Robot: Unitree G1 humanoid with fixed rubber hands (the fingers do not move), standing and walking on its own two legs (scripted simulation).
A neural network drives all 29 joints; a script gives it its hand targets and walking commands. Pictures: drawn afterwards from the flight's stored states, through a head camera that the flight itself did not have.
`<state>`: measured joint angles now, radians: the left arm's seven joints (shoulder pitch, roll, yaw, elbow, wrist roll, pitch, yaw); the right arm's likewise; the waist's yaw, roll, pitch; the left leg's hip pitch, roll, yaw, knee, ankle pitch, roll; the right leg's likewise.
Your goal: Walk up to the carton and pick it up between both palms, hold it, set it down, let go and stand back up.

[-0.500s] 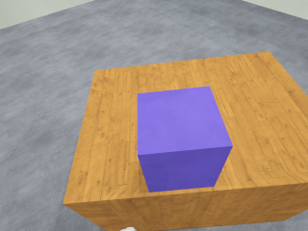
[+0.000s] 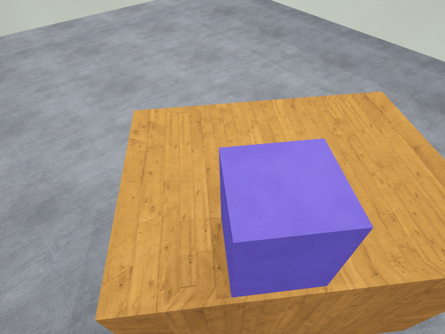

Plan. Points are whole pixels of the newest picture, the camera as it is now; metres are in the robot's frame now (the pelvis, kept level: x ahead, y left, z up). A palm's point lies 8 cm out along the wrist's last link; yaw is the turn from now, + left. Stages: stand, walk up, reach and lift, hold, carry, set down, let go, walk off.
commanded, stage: walk up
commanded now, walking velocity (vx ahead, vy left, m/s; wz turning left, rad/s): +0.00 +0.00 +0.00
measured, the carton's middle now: (276, 220) +0.34 -0.10 -0.01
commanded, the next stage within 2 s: none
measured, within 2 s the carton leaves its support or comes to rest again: neither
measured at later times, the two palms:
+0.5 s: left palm out of the picture -0.02 +0.17 -0.14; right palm out of the picture -0.01 -0.21 -0.14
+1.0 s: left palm out of the picture -0.02 +0.16 -0.14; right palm out of the picture +0.00 -0.21 -0.14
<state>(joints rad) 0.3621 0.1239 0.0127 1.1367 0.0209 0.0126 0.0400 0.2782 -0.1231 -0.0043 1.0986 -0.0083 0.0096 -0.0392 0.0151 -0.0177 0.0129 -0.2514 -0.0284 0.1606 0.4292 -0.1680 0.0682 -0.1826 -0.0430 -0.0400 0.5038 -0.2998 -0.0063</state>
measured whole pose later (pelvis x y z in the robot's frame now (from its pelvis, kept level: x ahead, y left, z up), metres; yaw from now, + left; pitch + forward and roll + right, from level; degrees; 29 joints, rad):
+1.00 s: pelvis +0.03 -0.02 +0.01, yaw +1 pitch -2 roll +0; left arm 0.37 0.06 -0.01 1.14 0.02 -0.03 0.04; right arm 0.32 -0.09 0.01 1.17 0.00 -0.01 -0.04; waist 0.00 0.00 0.02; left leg -0.19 0.02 0.12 0.40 -0.19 0.03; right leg -0.06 0.01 -0.07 0.36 -0.28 -0.03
